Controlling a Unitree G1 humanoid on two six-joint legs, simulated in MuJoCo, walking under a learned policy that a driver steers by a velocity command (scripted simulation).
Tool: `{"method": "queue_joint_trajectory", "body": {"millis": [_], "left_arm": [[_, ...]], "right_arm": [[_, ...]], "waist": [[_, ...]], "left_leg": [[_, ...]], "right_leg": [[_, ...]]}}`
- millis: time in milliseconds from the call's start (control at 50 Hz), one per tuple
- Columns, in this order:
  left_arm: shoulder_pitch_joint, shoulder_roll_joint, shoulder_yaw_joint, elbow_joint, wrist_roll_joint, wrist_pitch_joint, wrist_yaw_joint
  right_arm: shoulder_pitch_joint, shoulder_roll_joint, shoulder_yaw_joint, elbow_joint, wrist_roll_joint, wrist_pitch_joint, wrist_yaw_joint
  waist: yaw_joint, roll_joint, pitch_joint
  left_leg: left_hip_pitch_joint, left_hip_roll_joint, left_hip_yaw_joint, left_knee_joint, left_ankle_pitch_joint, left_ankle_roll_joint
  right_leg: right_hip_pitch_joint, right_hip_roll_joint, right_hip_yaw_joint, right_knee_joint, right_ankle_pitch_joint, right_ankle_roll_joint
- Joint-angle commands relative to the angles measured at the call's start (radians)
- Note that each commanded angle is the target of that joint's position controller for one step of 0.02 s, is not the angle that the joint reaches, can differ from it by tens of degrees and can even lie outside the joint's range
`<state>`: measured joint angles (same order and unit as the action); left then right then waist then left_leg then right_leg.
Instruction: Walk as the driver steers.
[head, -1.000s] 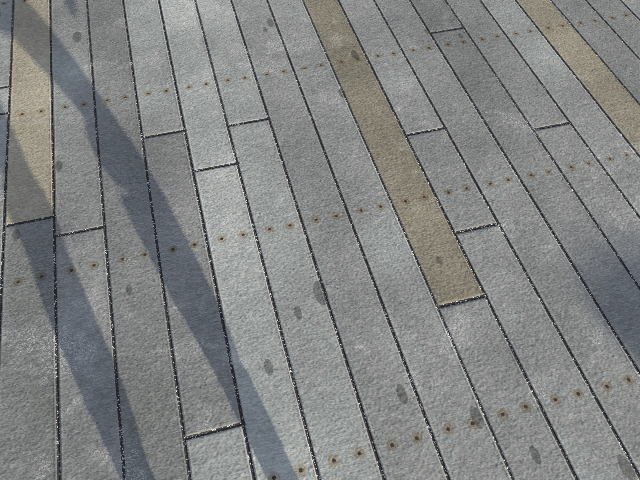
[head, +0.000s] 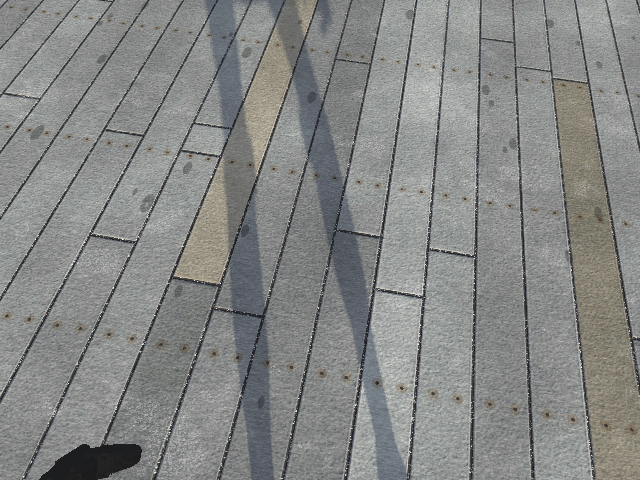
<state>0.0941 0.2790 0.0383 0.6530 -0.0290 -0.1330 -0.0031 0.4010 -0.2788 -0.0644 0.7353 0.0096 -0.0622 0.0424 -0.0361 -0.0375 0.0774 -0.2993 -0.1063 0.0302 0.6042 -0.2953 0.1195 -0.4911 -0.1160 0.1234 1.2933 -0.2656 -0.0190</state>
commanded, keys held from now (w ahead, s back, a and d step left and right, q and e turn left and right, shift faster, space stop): w+e+shift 1.00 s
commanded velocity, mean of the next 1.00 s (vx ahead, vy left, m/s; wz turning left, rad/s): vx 0.99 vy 0.00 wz -0.67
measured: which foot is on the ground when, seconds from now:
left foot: down 0.00-0.34, up 0.36-0.74, down 0.76-1.00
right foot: up 0.00-0.32, down 0.34-0.78, up 0.80-1.00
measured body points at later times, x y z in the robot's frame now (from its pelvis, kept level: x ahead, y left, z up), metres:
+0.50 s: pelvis +0.46 -0.07 +0.00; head +0.48 -0.06 +0.45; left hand +0.55 +0.19 -0.13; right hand +0.60 -0.33 -0.07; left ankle +0.44 +0.11 -0.62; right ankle +0.51 -0.11 -0.73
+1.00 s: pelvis +0.89 -0.14 +0.01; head +0.90 -0.16 +0.46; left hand +1.22 -0.07 -0.06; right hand +0.71 -0.38 -0.10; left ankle +0.94 -0.01 -0.72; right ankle +0.85 -0.26 -0.62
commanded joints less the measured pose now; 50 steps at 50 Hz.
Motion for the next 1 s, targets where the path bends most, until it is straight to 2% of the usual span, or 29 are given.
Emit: {"method": "queue_joint_trajectory", "body": {"millis": [20,80,140,220,280,300,320,340,360,380,400,420,440,460,520,580,620,700,740,760,780,800,820,840,860,880,900,940,1000], "left_arm": [[0.105,0.096,0.025,0.000,0.008,0.038,-0.004],[-0.019,0.062,0.005,-0.023,0.013,0.052,-0.008],[-0.147,0.052,-0.004,-0.040,-0.002,0.027,-0.032],[-0.173,0.054,0.000,-0.050,-0.018,0.005,-0.082],[-0.052,0.117,0.035,-0.033,-0.028,0.017,-0.088],[0.077,0.143,0.047,-0.015,-0.029,0.030,-0.083],[0.325,0.206,0.075,0.040,-0.031,0.050,-0.070],[0.564,0.241,0.091,0.096,-0.024,0.066,-0.050],[0.564,0.236,0.070,0.127,-0.005,0.063,-0.044],[0.484,0.191,0.065,0.074,0.028,0.054,-0.044],[0.462,0.138,0.064,0.053,0.029,0.050,-0.034],[0.401,0.121,0.053,0.046,0.032,0.042,-0.038],[0.333,0.123,0.052,0.025,0.027,0.032,-0.044],[0.269,0.129,0.051,0.005,0.030,0.027,-0.039],[0.221,0.111,0.044,-0.004,0.008,0.034,-0.021],[0.238,0.123,0.047,0.006,-0.012,0.039,0.007],[0.290,0.139,0.056,0.032,-0.021,0.050,0.014],[0.325,0.123,0.061,0.065,-0.031,0.065,0.023],[0.293,0.133,0.067,0.060,-0.013,0.078,0.019],[0.252,0.111,0.055,0.035,0.014,0.082,0.009],[0.289,-0.013,0.015,0.006,0.052,0.080,0.001],[0.437,-0.044,-0.013,-0.053,-0.044,0.064,-0.005],[0.368,0.058,-0.001,-0.011,-0.057,0.077,0.011],[0.240,0.121,0.013,-0.027,-0.027,0.082,0.009],[0.156,0.119,0.018,-0.041,0.000,0.087,0.006],[0.104,0.104,0.019,-0.068,0.015,0.081,-0.003],[0.113,0.087,0.021,-0.081,-0.002,0.089,-0.010],[0.116,0.059,0.016,-0.097,-0.027,0.110,-0.017],[0.076,0.038,0.003,-0.127,-0.009,0.117,-0.028]], "right_arm": [[-0.064,-0.101,-0.015,-0.091,-0.009,-0.044,-0.023],[0.000,-0.094,-0.003,-0.059,-0.011,-0.053,-0.041],[0.038,-0.099,0.004,-0.036,-0.018,-0.060,-0.058],[0.036,-0.153,-0.005,-0.002,-0.020,-0.056,-0.068],[0.008,-0.201,-0.014,-0.008,-0.054,-0.027,-0.090],[-0.019,-0.228,-0.026,-0.018,-0.056,-0.011,-0.104],[-0.091,-0.245,-0.030,-0.036,-0.073,-0.001,-0.106],[-0.193,-0.233,-0.027,-0.060,-0.066,-0.003,-0.096],[-0.066,0.019,0.040,-0.090,-0.084,-0.031,-0.061],[-0.030,-0.008,0.065,-0.143,0.015,-0.082,-0.031],[-0.167,-0.127,0.043,-0.153,0.035,-0.111,-0.020],[-0.238,-0.135,0.041,-0.186,0.032,-0.123,-0.019],[-0.247,-0.110,0.047,-0.183,0.007,-0.123,-0.023],[-0.226,-0.101,0.047,-0.177,-0.017,-0.115,-0.030],[-0.204,-0.108,0.043,-0.180,-0.031,-0.085,-0.050],[-0.387,-0.059,0.062,-0.248,-0.051,-0.083,-0.055],[-0.465,-0.033,0.063,-0.275,-0.036,-0.087,-0.051],[-0.482,-0.109,0.019,-0.286,0.022,-0.095,-0.054],[-0.325,-0.169,-0.021,-0.256,0.035,-0.107,-0.056],[-0.109,-0.193,-0.039,-0.220,0.039,-0.103,-0.060],[0.106,-0.245,-0.048,-0.183,0.030,-0.088,-0.067],[0.084,-0.309,-0.056,-0.153,-0.012,-0.085,-0.042],[-0.003,-0.185,-0.042,-0.197,-0.014,-0.074,-0.043],[-0.032,-0.131,-0.029,-0.189,-0.009,-0.063,-0.050],[-0.035,-0.129,-0.027,-0.167,-0.020,-0.056,-0.051],[-0.039,-0.130,-0.028,-0.142,-0.031,-0.055,-0.050],[-0.070,-0.108,-0.019,-0.121,-0.034,-0.057,-0.050],[-0.095,-0.064,-0.010,-0.087,-0.011,-0.063,-0.042],[-0.111,-0.099,-0.019,-0.051,-0.007,-0.064,-0.043]], "waist": [[0.056,0.064,-0.025],[-0.008,0.095,0.038],[-0.071,0.084,0.079],[-0.058,0.097,0.085],[0.027,0.179,-0.065],[0.104,0.232,-0.102],[0.226,0.243,-0.193],[0.358,0.148,-0.247],[0.182,-0.326,-0.266],[0.142,-0.339,-0.440],[0.191,-0.118,-0.313],[0.126,0.072,-0.201],[0.067,0.160,-0.130],[0.020,0.172,-0.081],[-0.028,0.093,-0.004],[0.051,0.044,0.057],[0.112,0.007,0.014],[0.122,-0.058,-0.029],[0.017,-0.075,-0.129],[-0.100,-0.074,-0.285],[-0.130,0.115,-0.453],[-0.008,0.634,-0.538],[-0.053,0.409,-0.377],[-0.082,0.237,-0.234],[-0.083,0.042,-0.144],[-0.068,0.044,-0.077],[-0.027,0.081,-0.057],[0.004,0.129,-0.036],[0.029,0.086,0.016]], "left_leg": [[0.057,0.247,-0.338,-0.418,-0.039,0.156],[0.095,0.202,-0.146,-0.462,0.154,0.098],[0.122,0.198,-0.021,-0.516,0.257,0.025],[0.304,0.254,0.084,-0.531,0.468,-0.031],[0.502,0.276,0.124,-0.315,1.272,-0.094],[0.496,0.303,0.128,-0.126,1.502,-0.102],[0.436,0.309,0.114,0.135,1.613,-0.102],[0.219,0.240,0.121,0.529,1.398,-0.116],[-0.324,0.041,-0.004,1.008,-0.232,-0.156],[-0.512,-0.025,-0.174,1.151,-0.281,-0.133],[-0.517,0.037,-0.213,1.035,-0.132,-0.057],[-0.475,0.074,-0.207,0.910,-0.053,-0.032],[-0.415,0.096,-0.208,0.821,-0.028,-0.034],[-0.359,0.121,-0.225,0.757,-0.005,-0.050],[-0.317,0.174,-0.191,0.544,0.006,-0.116],[-0.190,0.142,-0.112,0.199,0.237,-0.171],[-0.033,0.085,-0.080,0.027,0.417,-0.193],[-0.013,0.081,-0.165,-0.149,0.394,-0.200],[0.129,0.083,-0.152,-0.156,0.282,-0.160],[0.378,0.156,-0.171,-0.070,0.197,-0.121],[0.700,0.340,-0.402,-0.030,-0.051,-0.077],[0.858,0.574,-1.054,-0.284,-0.525,0.101],[0.739,0.523,-1.004,-0.335,-0.681,0.068],[0.608,0.473,-0.784,-0.322,-0.484,0.027],[0.478,0.421,-0.609,-0.320,-0.245,0.002],[0.376,0.391,-0.482,-0.315,-0.043,0.005],[0.316,0.367,-0.420,-0.347,-0.034,0.003],[0.257,0.357,-0.317,-0.379,0.032,0.005],[0.210,0.359,-0.169,-0.426,0.171,0.010]], "right_leg": [[-0.170,-0.064,-0.049,-0.079,0.118,0.020],[-0.267,-0.052,-0.102,-0.275,0.328,0.040],[-0.222,0.016,-0.151,-0.531,0.536,0.029],[-0.180,0.090,-0.191,-0.751,0.614,-0.014],[-0.038,0.227,-0.299,-0.697,0.461,-0.071],[0.062,0.244,-0.307,-0.662,0.342,-0.096],[0.281,0.239,-0.275,-0.615,0.291,-0.128],[0.569,0.187,-0.157,-0.681,0.321,-0.166],[0.905,0.053,0.131,-0.552,0.123,-0.303],[0.979,-0.116,0.732,-0.882,-0.436,-0.463],[0.862,-0.106,0.765,-1.050,-0.523,-0.372],[0.679,-0.090,0.714,-1.082,-0.449,-0.323],[0.503,-0.055,0.658,-1.091,-0.364,-0.324],[0.367,0.001,0.587,-1.106,-0.282,-0.331],[0.164,0.073,0.417,-1.124,-0.094,-0.334],[-0.012,0.163,0.273,-1.129,0.022,-0.283],[-0.051,0.182,0.261,-1.107,0.006,-0.223],[0.213,0.145,0.365,-0.960,-0.007,-0.171],[0.317,0.136,0.360,-0.744,0.252,-0.128],[0.260,0.153,0.302,-0.494,0.339,-0.092],[0.059,0.206,0.204,-0.136,-0.093,-0.080],[-0.289,0.228,0.108,0.149,-0.294,-0.048],[-0.384,0.121,0.071,0.222,-0.175,-0.039],[-0.405,0.102,0.024,0.211,-0.098,-0.037],[-0.365,0.067,0.003,0.173,-0.064,-0.036],[-0.336,0.029,0.011,0.101,-0.033,-0.036],[-0.313,0.000,0.007,0.082,-0.017,-0.037],[-0.322,-0.040,-0.004,0.071,-0.029,-0.039],[-0.386,-0.057,-0.016,0.013,0.078,-0.023]]}}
